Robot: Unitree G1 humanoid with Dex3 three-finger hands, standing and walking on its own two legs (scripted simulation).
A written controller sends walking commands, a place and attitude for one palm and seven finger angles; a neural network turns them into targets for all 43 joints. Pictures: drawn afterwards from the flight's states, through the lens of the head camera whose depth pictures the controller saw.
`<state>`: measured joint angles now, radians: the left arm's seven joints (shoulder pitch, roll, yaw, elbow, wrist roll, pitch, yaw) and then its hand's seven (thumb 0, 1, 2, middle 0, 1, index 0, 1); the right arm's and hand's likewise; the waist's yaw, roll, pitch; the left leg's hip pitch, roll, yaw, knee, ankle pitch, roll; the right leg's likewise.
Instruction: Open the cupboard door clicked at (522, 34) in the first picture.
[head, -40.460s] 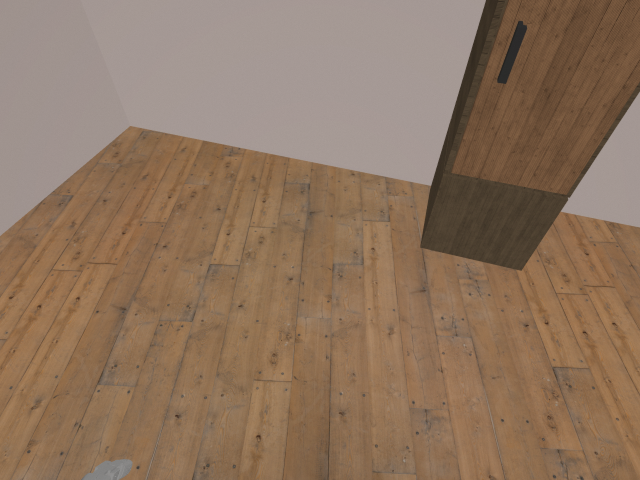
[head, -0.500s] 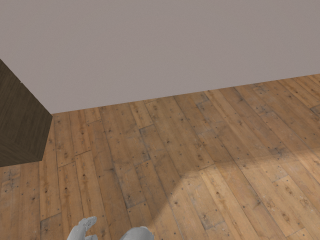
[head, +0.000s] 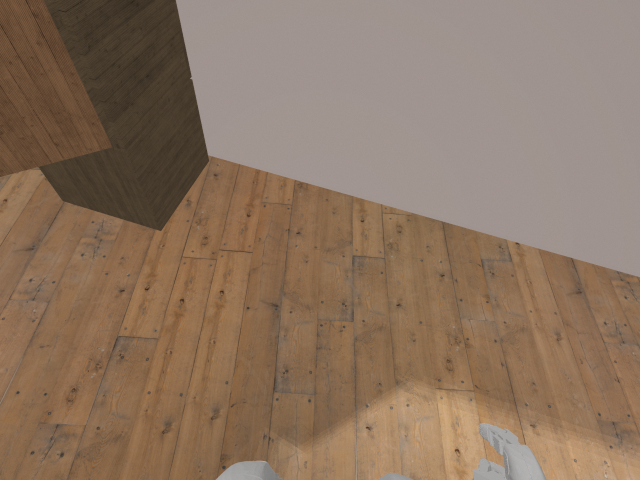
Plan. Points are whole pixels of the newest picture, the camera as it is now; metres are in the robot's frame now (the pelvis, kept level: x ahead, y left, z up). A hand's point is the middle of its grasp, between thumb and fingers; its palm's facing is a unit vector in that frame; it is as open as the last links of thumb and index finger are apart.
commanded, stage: turn to face it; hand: left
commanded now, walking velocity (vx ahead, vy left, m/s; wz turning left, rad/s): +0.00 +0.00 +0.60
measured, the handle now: out of the picture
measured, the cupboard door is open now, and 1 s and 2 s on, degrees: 46 46 46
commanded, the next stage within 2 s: take the last steps up to it in 0.82 s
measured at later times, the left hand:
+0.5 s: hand (157, 462) +0.14 +0.22 -0.13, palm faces +0.22 -0.95 -0.22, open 7.4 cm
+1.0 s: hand out of the picture -0.03 +0.12 -0.14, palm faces +0.54 -0.80 -0.25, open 7.3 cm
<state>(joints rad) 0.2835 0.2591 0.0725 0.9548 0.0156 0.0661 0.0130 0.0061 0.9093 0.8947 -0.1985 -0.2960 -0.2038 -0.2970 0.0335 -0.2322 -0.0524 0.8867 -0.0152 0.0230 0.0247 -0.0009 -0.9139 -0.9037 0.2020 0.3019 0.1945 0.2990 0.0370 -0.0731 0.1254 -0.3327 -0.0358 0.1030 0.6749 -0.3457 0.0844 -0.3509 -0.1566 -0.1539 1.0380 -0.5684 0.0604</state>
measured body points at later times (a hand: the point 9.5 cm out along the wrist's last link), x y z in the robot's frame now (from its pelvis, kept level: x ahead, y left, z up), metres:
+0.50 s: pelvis +0.03 +0.00 +0.02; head +0.08 +0.02 +0.47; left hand +0.12 +0.27 -0.11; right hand +0.08 -0.25 -0.12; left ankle +0.01 +0.07 -0.72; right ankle +0.05 -0.16 -0.66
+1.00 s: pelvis +0.05 -0.05 +0.02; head +0.09 -0.05 +0.47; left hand -0.06 +0.16 -0.12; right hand +0.25 -0.23 -0.13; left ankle -0.05 +0.08 -0.65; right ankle +0.04 -0.15 -0.72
